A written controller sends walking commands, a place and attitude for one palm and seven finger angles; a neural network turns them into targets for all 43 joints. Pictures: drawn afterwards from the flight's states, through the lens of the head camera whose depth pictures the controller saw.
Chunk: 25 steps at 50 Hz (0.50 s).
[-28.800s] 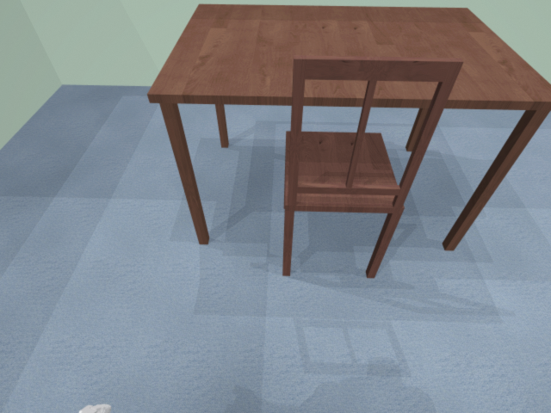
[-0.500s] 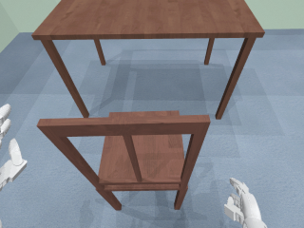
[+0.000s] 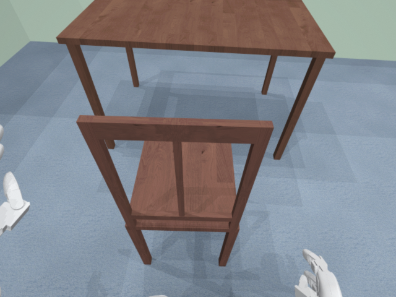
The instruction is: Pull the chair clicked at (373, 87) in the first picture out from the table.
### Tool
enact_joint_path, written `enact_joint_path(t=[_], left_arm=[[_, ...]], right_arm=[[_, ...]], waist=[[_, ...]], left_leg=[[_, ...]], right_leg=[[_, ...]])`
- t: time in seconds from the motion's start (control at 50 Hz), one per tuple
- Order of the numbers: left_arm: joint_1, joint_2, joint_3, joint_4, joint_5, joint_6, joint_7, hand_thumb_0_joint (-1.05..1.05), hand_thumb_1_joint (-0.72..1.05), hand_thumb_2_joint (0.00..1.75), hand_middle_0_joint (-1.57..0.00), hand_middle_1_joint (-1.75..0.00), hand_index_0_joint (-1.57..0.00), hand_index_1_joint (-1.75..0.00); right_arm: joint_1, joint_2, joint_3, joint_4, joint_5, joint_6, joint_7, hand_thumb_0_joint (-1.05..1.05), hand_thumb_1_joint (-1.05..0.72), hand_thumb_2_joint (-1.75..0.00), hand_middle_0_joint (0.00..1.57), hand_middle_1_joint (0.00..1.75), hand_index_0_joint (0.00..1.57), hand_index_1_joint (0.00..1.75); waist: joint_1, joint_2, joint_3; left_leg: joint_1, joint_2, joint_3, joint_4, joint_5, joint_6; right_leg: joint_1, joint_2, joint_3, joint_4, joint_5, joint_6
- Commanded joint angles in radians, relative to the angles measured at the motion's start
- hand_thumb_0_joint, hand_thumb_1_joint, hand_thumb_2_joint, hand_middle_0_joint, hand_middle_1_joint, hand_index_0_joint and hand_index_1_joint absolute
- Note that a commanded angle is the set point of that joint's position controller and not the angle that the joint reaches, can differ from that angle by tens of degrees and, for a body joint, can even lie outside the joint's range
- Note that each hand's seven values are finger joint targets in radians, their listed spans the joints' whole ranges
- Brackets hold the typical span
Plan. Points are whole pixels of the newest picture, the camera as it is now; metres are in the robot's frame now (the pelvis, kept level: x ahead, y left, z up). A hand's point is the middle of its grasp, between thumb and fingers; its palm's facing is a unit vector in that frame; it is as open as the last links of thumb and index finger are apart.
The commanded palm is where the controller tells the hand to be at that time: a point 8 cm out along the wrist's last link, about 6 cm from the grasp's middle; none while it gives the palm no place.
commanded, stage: step back with the hand held close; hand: left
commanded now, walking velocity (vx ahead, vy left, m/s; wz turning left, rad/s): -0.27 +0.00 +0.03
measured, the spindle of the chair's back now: (179, 184) +0.39 +0.08 -0.06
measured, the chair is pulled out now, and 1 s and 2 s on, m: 0.54 0.54 0.54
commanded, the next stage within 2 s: stop stepping back and stand still in 0.42 s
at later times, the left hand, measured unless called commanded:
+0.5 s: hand out of the picture +0.11 +0.28 +0.18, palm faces +0.54 -0.69 -0.48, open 7.4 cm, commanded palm +0.03 +0.31 +0.19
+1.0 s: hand out of the picture +0.03 +0.29 +0.17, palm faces +0.58 -0.74 -0.34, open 7.4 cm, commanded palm -0.05 +0.31 +0.19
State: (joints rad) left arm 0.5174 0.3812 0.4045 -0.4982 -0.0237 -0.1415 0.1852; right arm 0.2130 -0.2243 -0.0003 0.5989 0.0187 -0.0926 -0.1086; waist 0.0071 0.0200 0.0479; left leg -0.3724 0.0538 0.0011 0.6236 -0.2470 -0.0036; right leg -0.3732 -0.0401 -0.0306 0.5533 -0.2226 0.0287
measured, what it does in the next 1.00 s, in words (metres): walks backwards: right foot, then left foot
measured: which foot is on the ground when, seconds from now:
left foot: down 0.00-0.68, up 0.70-0.92, down 0.94-1.00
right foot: down 0.00-0.48, up 0.50-0.66, down 0.68-1.00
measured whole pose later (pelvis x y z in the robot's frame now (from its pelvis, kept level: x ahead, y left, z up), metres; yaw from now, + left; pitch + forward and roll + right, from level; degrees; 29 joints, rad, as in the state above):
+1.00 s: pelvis -0.16 +0.00 +0.01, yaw +7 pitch -2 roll +2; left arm 0.38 0.36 0.39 -0.39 -0.02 -0.21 0.17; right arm 0.18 -0.21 -0.01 0.63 0.01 -0.19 -0.05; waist 0.01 -0.09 0.04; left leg -0.13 -0.01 0.12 0.44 -0.29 0.02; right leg -0.28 -0.05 0.07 0.60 -0.27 0.01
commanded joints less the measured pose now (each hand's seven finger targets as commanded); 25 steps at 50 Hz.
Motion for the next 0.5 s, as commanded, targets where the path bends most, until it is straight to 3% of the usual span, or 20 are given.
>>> enact_joint_path(t=[0.0,0.04,0.08,0.12,0.16,0.18,0.2,0.24,0.26,0.28,0.3,0.34,0.36,0.42,0.46,0.48], left_arm=[[-0.014,0.215,0.176,-0.247,0.000,-0.098,0.028,0.00,0.90,0.90,-0.20,-0.30,-0.20,-0.30],[0.009,0.220,0.180,-0.273,-0.003,-0.111,0.020,0.00,0.90,0.90,-0.20,-0.30,-0.20,-0.30],[0.034,0.244,0.212,-0.257,-0.003,-0.122,0.021,0.00,0.90,0.90,-0.20,-0.30,-0.20,-0.30],[0.000,0.217,0.204,-0.259,0.012,-0.135,0.019,0.00,0.90,0.90,-0.20,-0.30,-0.20,-0.30],[-0.036,0.202,0.199,-0.243,0.026,-0.148,0.016,0.00,0.90,0.90,-0.20,-0.30,-0.20,-0.30],[-0.039,0.225,0.213,-0.231,0.021,-0.150,0.018,0.00,0.90,0.90,-0.20,-0.30,-0.20,-0.30],[-0.040,0.223,0.203,-0.248,0.009,-0.155,0.015,0.00,0.90,0.90,-0.20,-0.30,-0.20,-0.30],[-0.037,0.250,0.218,-0.261,-0.001,-0.163,0.010,0.00,0.90,0.90,-0.20,-0.30,-0.20,-0.30],[-0.024,0.254,0.230,-0.246,-0.006,-0.167,0.011,0.00,0.90,0.90,-0.20,-0.30,-0.20,-0.30],[-0.003,0.257,0.242,-0.200,-0.004,-0.162,0.018,0.00,0.90,0.90,-0.20,-0.30,-0.20,-0.30],[-0.008,0.219,0.209,-0.210,-0.001,-0.161,0.018,0.00,0.90,0.90,-0.20,-0.30,-0.20,-0.30],[-0.060,0.214,0.191,-0.239,0.003,-0.164,0.016,0.00,0.90,0.90,-0.20,-0.30,-0.20,-0.30],[-0.067,0.220,0.193,-0.237,0.003,-0.167,0.013,0.00,0.90,0.90,-0.20,-0.30,-0.20,-0.30],[-0.101,0.230,0.192,-0.294,-0.007,-0.167,0.000,0.00,0.90,0.90,-0.20,-0.30,-0.20,-0.30],[-0.131,0.260,0.231,-0.345,-0.017,-0.171,-0.010,0.00,0.90,0.90,-0.20,-0.30,-0.20,-0.30],[-0.113,0.281,0.249,-0.342,-0.028,-0.173,-0.013,0.00,0.90,0.90,-0.20,-0.30,-0.20,-0.30]], right_arm=[[-0.097,-0.112,-0.051,-0.180,0.010,-0.073,-0.004,0.00,-0.90,-0.90,0.20,0.30,0.20,0.30],[-0.091,-0.113,-0.054,-0.177,0.003,-0.083,0.004,0.00,-0.90,-0.90,0.20,0.30,0.20,0.30],[-0.086,-0.114,-0.061,-0.160,-0.002,-0.090,0.004,0.00,-0.90,-0.90,0.20,0.30,0.20,0.30],[-0.079,-0.125,-0.063,-0.169,-0.007,-0.102,0.006,0.00,-0.90,-0.90,0.20,0.30,0.20,0.30],[-0.069,-0.131,-0.066,-0.171,-0.004,-0.115,0.009,0.00,-0.90,-0.90,0.20,0.30,0.20,0.30],[-0.074,-0.123,-0.068,-0.156,0.001,-0.117,0.006,0.00,-0.90,-0.90,0.20,0.30,0.20,0.30],[-0.065,-0.109,-0.064,-0.151,-0.001,-0.121,0.009,0.00,-0.90,-0.90,0.20,0.30,0.20,0.30],[-0.064,-0.097,-0.071,-0.127,-0.014,-0.125,0.015,0.00,-0.90,-0.90,0.20,0.30,0.20,0.30],[-0.058,-0.093,-0.074,-0.114,-0.020,-0.124,0.018,0.00,-0.90,-0.90,0.20,0.30,0.20,0.30],[-0.064,-0.095,-0.076,-0.103,-0.022,-0.120,0.019,0.00,-0.90,-0.90,0.20,0.30,0.20,0.30],[-0.057,-0.101,-0.071,-0.115,-0.022,-0.115,0.022,0.00,-0.90,-0.90,0.20,0.30,0.20,0.30],[-0.058,-0.109,-0.064,-0.113,-0.022,-0.113,0.025,0.00,-0.90,-0.90,0.20,0.30,0.20,0.30],[-0.061,-0.111,-0.062,-0.106,-0.022,-0.112,0.025,0.00,-0.90,-0.90,0.20,0.30,0.20,0.30],[-0.071,-0.115,-0.075,-0.097,-0.019,-0.112,0.024,0.00,-0.90,-0.90,0.20,0.30,0.20,0.30],[-0.105,-0.112,-0.085,-0.114,-0.017,-0.131,0.016,0.00,-0.90,-0.90,0.20,0.30,0.20,0.30],[-0.103,-0.102,-0.087,-0.113,-0.018,-0.137,0.014,0.00,-0.90,-0.90,0.20,0.30,0.20,0.30]], waist=[[0.007,0.126,-0.090],[0.005,0.093,-0.101],[0.002,0.113,-0.109],[-0.001,0.161,-0.063],[-0.001,0.179,-0.028],[0.000,0.145,-0.027],[0.000,0.059,-0.057],[-0.006,-0.074,-0.116],[-0.008,-0.080,-0.134],[-0.004,-0.045,-0.121],[-0.007,-0.027,-0.085],[-0.013,-0.070,-0.060],[-0.012,-0.063,-0.081],[-0.012,0.064,-0.171],[0.001,0.212,-0.194],[-0.001,0.263,-0.192]], left_leg=[[-0.271,0.107,-0.149,-0.280,-0.383,0.072],[-0.207,0.079,-0.123,-0.214,-0.319,0.057],[-0.212,0.072,-0.109,-0.202,-0.364,0.056],[-0.352,0.096,-0.122,-0.234,-0.527,0.071],[-0.469,0.127,-0.147,-0.260,-0.602,0.089],[-0.424,0.127,-0.150,-0.239,-0.527,0.086],[-0.307,0.089,-0.127,-0.164,-0.406,0.064],[-0.077,0.025,-0.061,-0.013,-0.276,0.029],[-0.037,0.010,-0.040,0.024,-0.310,0.022],[-0.029,0.012,-0.033,0.032,-0.381,0.023],[-0.050,0.026,-0.043,0.037,-0.457,0.028],[-0.064,0.033,-0.068,0.007,-0.459,0.032],[-0.065,0.042,-0.078,-0.024,-0.438,0.038],[-0.116,0.109,-0.093,-0.101,-0.371,0.066],[-0.310,0.219,-0.147,-0.217,-0.423,0.110],[-0.368,0.262,-0.175,-0.278,-0.400,0.130]], right_leg=[[0.267,-0.009,0.056,0.015,-0.122,-0.020],[0.206,-0.023,0.085,-0.029,-0.064,-0.030],[0.195,-0.036,0.117,-0.057,-0.100,-0.036],[0.229,-0.010,0.123,-0.004,-0.232,-0.030],[0.277,0.019,0.108,0.085,-0.225,-0.024],[0.248,0.016,0.101,0.081,-0.146,-0.027],[0.167,-0.010,0.130,0.035,-0.068,-0.041],[-0.008,-0.083,0.244,-0.110,-0.039,-0.075],[-0.052,-0.116,0.278,-0.163,-0.121,-0.091],[-0.101,-0.121,0.291,-0.205,-0.288,-0.100],[-0.152,-0.108,0.283,-0.216,-0.439,-0.096],[-0.186,-0.082,0.238,-0.188,-0.472,-0.084],[-0.160,-0.065,0.208,-0.147,-0.447,-0.070],[-0.041,0.004,0.094,0.125,-0.339,-0.036],[0.118,0.059,0.009,0.430,-0.268,-0.001],[0.160,0.082,0.001,0.564,-0.277,0.010]])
